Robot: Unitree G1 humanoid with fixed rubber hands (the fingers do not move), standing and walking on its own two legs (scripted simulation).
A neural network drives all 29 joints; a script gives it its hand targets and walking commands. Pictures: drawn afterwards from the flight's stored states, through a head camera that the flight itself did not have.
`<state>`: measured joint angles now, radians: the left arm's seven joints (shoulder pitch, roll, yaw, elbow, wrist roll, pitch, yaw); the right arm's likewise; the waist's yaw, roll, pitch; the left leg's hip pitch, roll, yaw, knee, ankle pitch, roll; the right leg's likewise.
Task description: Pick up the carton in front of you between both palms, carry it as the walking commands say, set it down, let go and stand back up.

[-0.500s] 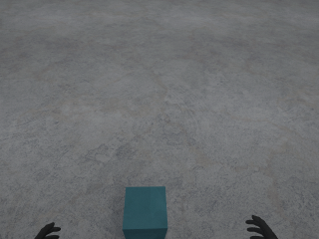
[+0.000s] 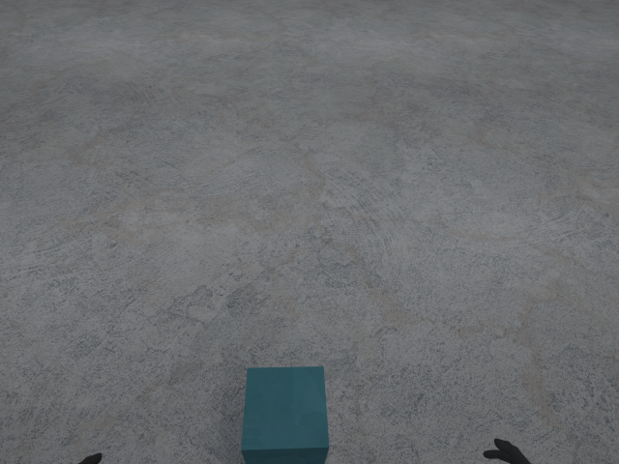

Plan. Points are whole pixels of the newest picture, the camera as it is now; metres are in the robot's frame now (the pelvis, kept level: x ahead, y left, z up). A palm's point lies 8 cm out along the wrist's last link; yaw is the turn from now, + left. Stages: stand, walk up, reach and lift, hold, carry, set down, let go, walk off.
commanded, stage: stand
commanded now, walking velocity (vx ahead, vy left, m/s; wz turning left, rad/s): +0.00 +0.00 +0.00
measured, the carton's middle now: (285, 420) +0.39 +0.03 -0.65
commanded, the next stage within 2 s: none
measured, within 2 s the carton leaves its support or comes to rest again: neither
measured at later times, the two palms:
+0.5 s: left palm out of the picture +0.07 +0.30 -0.10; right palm out of the picture +0.08 -0.31 -0.10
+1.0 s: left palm out of the picture +0.07 +0.31 -0.10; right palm out of the picture +0.07 -0.31 -0.10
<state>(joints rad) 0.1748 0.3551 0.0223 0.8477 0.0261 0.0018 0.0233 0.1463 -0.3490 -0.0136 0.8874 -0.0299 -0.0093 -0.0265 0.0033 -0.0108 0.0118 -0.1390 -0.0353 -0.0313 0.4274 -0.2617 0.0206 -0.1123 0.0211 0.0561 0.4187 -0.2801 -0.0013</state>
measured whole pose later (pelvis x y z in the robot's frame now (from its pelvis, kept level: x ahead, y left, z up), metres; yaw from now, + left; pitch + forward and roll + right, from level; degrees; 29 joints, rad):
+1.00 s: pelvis -0.02 +0.00 +0.01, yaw +0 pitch -2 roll +0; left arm 0.13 0.38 0.01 1.03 0.02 -0.01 0.01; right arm 0.11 -0.38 0.00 1.04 -0.02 -0.01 -0.02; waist 0.00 -0.01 0.03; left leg -0.11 -0.03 -0.04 0.34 -0.19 0.01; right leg -0.08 0.02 0.05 0.33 -0.21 0.00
